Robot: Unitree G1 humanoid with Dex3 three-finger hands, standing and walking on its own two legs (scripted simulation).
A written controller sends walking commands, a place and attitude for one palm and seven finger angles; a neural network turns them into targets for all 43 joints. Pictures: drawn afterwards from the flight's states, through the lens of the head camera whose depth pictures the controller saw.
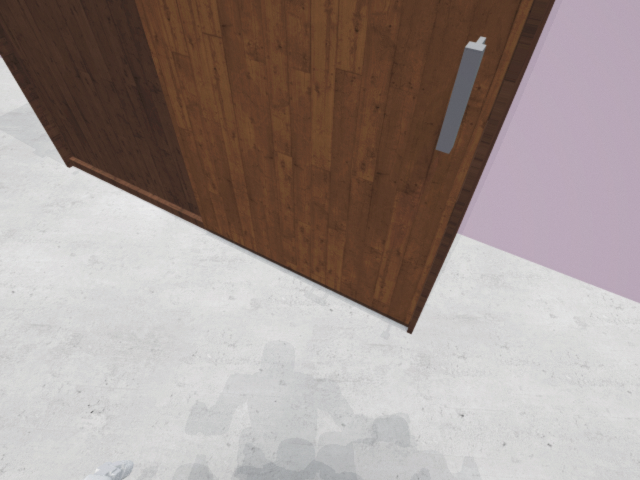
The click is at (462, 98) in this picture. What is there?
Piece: wardrobe's sliding door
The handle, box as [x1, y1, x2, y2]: [435, 36, 485, 153]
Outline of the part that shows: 485,37 480,36 476,42 469,41 464,49 435,149 448,153 453,145 485,47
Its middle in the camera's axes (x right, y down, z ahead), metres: +0.26 -0.26 +0.70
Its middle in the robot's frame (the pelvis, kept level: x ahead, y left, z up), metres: +0.73 -0.21 +0.12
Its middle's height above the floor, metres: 0.90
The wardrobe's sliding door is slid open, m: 0.00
